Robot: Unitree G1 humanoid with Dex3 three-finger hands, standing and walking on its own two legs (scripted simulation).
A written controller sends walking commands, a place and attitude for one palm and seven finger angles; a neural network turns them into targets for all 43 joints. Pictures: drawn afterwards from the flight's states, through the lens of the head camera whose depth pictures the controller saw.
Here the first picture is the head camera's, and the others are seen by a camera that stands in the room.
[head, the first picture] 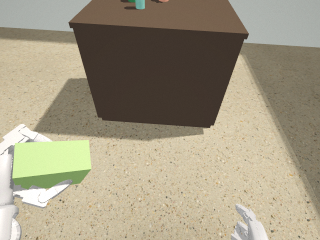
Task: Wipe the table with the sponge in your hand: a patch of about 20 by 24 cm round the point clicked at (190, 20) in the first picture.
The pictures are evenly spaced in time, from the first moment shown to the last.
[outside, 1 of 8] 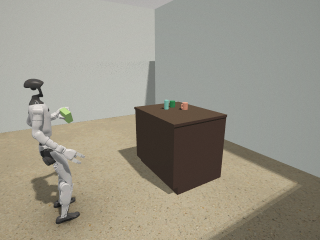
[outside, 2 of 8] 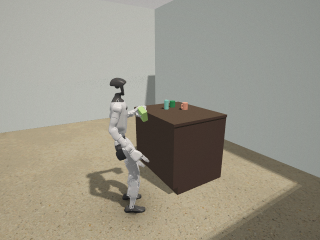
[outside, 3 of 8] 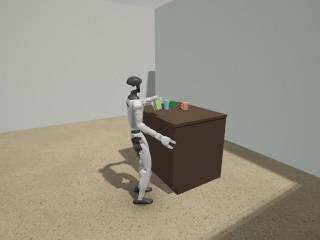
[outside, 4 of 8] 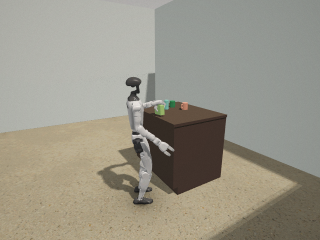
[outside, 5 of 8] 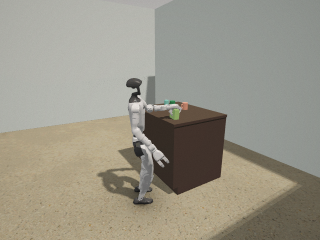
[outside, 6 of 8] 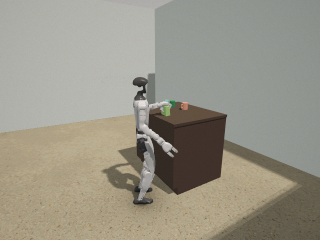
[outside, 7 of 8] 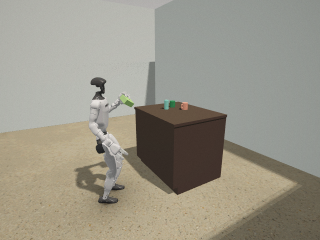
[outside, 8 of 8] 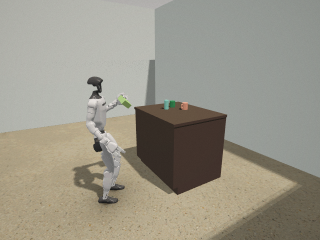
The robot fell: no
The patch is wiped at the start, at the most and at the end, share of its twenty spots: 0.00 0.95 0.95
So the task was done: yes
